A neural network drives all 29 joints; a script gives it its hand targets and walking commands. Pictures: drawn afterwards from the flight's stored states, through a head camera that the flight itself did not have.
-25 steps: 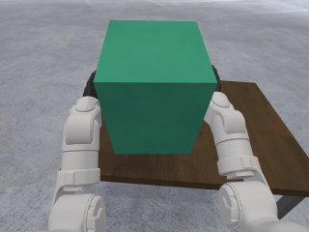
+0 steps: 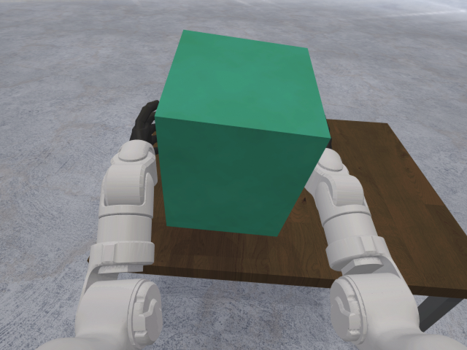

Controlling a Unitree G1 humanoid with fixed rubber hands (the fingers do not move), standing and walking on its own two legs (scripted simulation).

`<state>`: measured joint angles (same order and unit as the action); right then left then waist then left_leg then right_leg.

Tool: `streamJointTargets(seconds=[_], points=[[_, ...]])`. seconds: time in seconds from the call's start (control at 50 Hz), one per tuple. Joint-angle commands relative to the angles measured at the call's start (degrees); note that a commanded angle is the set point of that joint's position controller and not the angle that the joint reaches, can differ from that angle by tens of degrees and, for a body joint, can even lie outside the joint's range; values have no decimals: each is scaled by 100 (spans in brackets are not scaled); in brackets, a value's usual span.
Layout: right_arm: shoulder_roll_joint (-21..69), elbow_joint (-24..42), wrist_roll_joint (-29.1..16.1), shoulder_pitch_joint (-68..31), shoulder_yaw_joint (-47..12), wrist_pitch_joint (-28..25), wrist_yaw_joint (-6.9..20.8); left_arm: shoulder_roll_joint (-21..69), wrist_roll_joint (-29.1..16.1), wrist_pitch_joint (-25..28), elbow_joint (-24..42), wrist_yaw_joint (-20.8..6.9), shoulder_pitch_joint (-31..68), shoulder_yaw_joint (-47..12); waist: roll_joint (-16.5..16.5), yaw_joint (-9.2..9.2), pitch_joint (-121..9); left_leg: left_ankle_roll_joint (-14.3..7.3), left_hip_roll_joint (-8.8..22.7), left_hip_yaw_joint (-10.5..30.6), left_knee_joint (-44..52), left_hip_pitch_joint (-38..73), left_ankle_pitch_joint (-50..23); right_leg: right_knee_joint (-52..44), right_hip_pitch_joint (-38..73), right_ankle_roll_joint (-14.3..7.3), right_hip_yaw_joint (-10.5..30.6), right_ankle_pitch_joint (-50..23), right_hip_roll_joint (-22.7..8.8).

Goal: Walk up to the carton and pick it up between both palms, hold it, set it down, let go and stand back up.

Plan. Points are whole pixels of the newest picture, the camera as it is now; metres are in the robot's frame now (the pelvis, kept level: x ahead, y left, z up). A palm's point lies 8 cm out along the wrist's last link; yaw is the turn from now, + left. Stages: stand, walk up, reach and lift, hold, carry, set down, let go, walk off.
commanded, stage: hold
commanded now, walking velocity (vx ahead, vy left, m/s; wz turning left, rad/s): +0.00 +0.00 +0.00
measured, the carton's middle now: (233, 141) +0.39 +0.01 +0.21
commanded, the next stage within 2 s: none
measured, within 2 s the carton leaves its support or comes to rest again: neither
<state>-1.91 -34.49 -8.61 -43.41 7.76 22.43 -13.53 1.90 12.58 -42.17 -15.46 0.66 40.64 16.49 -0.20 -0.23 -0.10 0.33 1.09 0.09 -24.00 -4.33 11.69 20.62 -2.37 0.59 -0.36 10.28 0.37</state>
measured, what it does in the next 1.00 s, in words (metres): stands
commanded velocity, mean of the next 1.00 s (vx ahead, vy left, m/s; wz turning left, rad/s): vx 0.00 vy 0.00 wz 0.00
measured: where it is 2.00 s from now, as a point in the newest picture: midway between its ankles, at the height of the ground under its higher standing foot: outside the picture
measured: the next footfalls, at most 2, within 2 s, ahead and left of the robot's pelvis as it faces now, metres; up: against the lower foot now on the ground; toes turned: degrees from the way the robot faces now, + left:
none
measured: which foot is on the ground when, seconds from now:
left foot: down 0.00-1.00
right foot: down 0.00-1.00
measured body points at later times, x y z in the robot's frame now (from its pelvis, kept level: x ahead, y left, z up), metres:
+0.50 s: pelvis -0.01 +0.00 +0.00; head -0.07 +0.01 +0.45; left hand +0.35 +0.16 +0.21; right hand +0.38 -0.13 +0.22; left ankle +0.03 +0.12 -0.74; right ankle +0.02 -0.12 -0.74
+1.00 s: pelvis +0.00 +0.00 +0.00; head -0.06 +0.01 +0.45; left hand +0.37 +0.16 +0.21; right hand +0.39 -0.13 +0.20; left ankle +0.03 +0.12 -0.74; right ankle +0.02 -0.13 -0.74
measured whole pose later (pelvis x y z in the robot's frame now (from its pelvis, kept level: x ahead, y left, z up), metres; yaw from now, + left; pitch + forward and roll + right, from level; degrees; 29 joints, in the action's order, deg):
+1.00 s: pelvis +0.00 +0.00 +0.00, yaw +0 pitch -8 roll -1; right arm -1.9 -34.6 -8.6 -42.8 7.2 21.3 -13.9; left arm 1.9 12.9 -42.2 -15.7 0.4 41.2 16.7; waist -0.2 -0.2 0.1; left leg 0.4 1.1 0.1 -24.0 -4.2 11.5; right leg 20.6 -2.2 0.6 -0.4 10.1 0.4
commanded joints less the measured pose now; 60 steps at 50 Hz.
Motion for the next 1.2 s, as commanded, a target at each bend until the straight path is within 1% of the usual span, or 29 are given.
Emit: streamJointTargets(seconds=[0.0, 0.02, 0.04, 0.08, 0.12, 0.16, 0.2, 0.22, 0.24, 0.28, 0.3, 0.32, 0.34, 0.4, 0.46, 0.48, 0.56, 0.68, 0.7, 0.76, 0.8, 0.86, 0.88, 0.92, 1.0, 1.04, 1.08, 1.12, 1.18], points=[[3214, 2131, -807, -4334, -2478, -130, 591, 3314, -713, 293, 1491, -951, 3769, -2969, 102, -838, -2440, 315, -280, 72, 389, 886, -2132, -425, 1216, 116, -235, -1633, 376], [3209, 2421, -904, -4298, -2522, -126, 557, 3385, -826, 294, 1838, -936, 3754, -3106, 207, -923, -2798, 368, -277, 91, 282, 1098, -2561, -363, 1304, 133, -235, -1953, 400], [3162, 2636, -980, -4320, -2640, -102, 520, 3304, -819, 264, 1923, -918, 3649, -3139, 169, -866, -2833, 384, -306, 85, 218, 1084, -2609, -351, 1398, 157, -219, -2077, 398], [3155, 2924, -1039, -4080, -2763, -5, 455, 3214, -974, 251, 2482, -890, 3729, -3325, 205, -994, -3079, 450, -321, 123, 118, 1191, -2918, -229, 1443, 183, -212, -2599, 405], [3132, 2959, -1104, -3937, -2788, 161, 433, 3140, -987, 191, 2647, -870, 3795, -3370, 262, -1036, -2852, 459, -346, 171, 131, 1088, -2854, -227, 1370, 213, -200, -2592, 386], [3005, 2628, -1016, -3480, -2698, 349, 440, 2991, -821, 72, 2571, -911, 3598, -3175, 264, -1060, -2446, 471, -346, 156, 188, 938, -2639, -223, 1366, 217, -165, -2547, 337], [2908, 2213, -915, -3265, -2516, 528, 460, 2908, -721, -17, 2394, -1003, 3570, -3074, 273, -1117, -2092, 499, -327, 114, 363, 753, -2119, -299, 1249, 175, -166, -2091, 313], [2907, 2235, -893, -3284, -2520, 571, 474, 2908, -645, -94, 2252, -1082, 3440, -2909, 102, -1038, -1954, 452, -334, 70, 431, 672, -1962, -316, 1319, 180, -175, -2039, 304], [2819, 2124, -807, -3219, -2449, 605, 494, 2942, -706, -103, 2321, -1141, 3551, -2921, 84, -1076, -1955, 466, -281, 65, 484, 617, -1875, -313, 1308, 147, -149, -1994, 309], [2889, 2366, -879, -3476, -2459, 565, 529, 2957, -657, -123, 2333, -1174, 3488, -2920, 129, -977, -2098, 482, -307, 74, 455, 635, -2023, -292, 1394, 130, -171, -2051, 313], [2872, 2366, -842, -3544, -2409, 558, 527, 2979, -754, -100, 2389, -1187, 3612, -2964, 148, -1045, -2202, 451, -331, 57, 488, 612, -1821, -315, 1409, 147, -147, -2048, 290], [2815, 2089, -801, -3579, -2323, 587, 559, 2976, -686, -139, 2165, -1197, 3645, -2867, 172, -1045, -1950, 448, -299, 73, 545, 522, -1709, -326, 1251, 124, -162, -1845, 292], [2912, 2222, -808, -3695, -2302, 543, 581, 2995, -790, -68, 2354, -1182, 3877, -2948, 229, -1019, -2240, 479, -280, 67, 512, 611, -1798, -303, 1267, 111, -159, -1892, 304], [3034, 2106, -789, -3875, -2227, 492, 663, 3047, -830, -9, 2228, -1111, 4090, -2928, 295, -946, -2298, 436, -273, 96, 544, 528, -1626, -357, 1156, 81, -153, -1441, 305], [3046, 1643, -570, -4017, -1954, 419, 767, 3063, -795, 90, 1917, -1082, 4374, -2879, 280, -1008, -2040, 415, -247, 58, 697, 293, -983, -410, 921, 42, -176, -954, 256], [2999, 1390, -442, -4171, -1791, 407, 803, 3038, -680, 70, 1485, -1104, 4347, -2692, 190, -977, -1665, 336, -233, 27, 874, 52, -460, -498, 817, 25, -196, -456, 240], [3071, 1199, -214, -4372, -1623, 241, 919, 3021, -549, 121, 943, -1196, 4328, -2424, 36, -883, -1615, 168, -209, -45, 1042, -222, 150, -483, 904, -6, -215, -127, 214], [3130, 1059, -30, -4884, -1390, -113, 1021, 3230, -539, 297, 385, -1137, 4514, -2439, 164, -871, -1522, 105, -107, 21, 1279, -505, 762, -438, 882, -20, -321, 259, 244], [3123, 1096, -54, -4931, -1349, -183, 1011, 3366, -561, 301, 341, -1121, 4470, -2476, 222, -908, -1564, 96, -104, 49, 1280, -478, 739, -414, 908, -4, -318, 188, 253], [3414, 1446, -169, -5422, -1572, -337, 997, 3424, -778, 486, 543, -1006, 4839, -2647, 95, -750, -2036, 73, -142, -1, 1105, -254, 400, -473, 811, 12, -257, 83, 251], [3420, 1343, -149, -5234, -1610, -366, 966, 3522, -828, 539, 700, -934, 4953, -2767, 207, -838, -2103, 150, -131, 36, 1063, -104, 200, -453, 787, 3, -283, 12, 249], [3387, 1290, -240, -5149, -1741, -376, 958, 3481, -710, 533, 592, -880, 4750, -2653, 112, -735, -2065, 108, -102, 61, 1058, -19, -9, -486, 797, 19, -303, -18, 291], [3266, 1123, -223, -4930, -1713, -348, 944, 3430, -659, 506, 651, -880, 4611, -2673, 217, -820, -1953, 175, -115, 33, 976, 107, -201, -502, 748, 3, -293, -153, 263], [3209, 1135, -240, -4753, -1763, -301, 870, 3346, -532, 370, 403, -963, 4135, -2528, 34, -795, -1666, 142, -199, -42, 951, 118, -306, -607, 798, 29, -274, -212, 243], [3283, 1897, -643, -4611, -2260, -311, 736, 3468, -611, 347, 1166, -967, 3923, -2823, 54, -736, -2342, 257, -223, 29, 562, 754, -1746, -488, 1105, 88, -293, -1127, 354], [3259, 2308, -783, -4721, -2455, -261, 641, 3301, -676, 308, 1257, -955, 3803, -2848, -42, -696, -2526, 217, -276, 41, 441, 840, -1985, -456, 1223, 130, -237, -1429, 369], [3218, 2558, -897, -4351, -2573, -199, 548, 3394, -789, 260, 1622, -957, 3577, -3059, 133, -816, -2653, 349, -310, 53, 292, 999, -2456, -388, 1324, 136, -219, -1882, 383], [3237, 2948, -1146, -4133, -2804, -96, 473, 3325, -906, 279, 2471, -893, 3824, -3277, 254, -896, -3139, 445, -322, 135, 80, 1276, -3128, -217, 1470, 187, -221, -2600, 421], [3138, 3094, -1165, -3794, -2939, 174, 401, 3120, -920, 141, 2833, -871, 3650, -3307, 208, -968, -2929, 407, -374, 148, 77, 1147, -3106, -160, 1463, 257, -193, -2912, 409]])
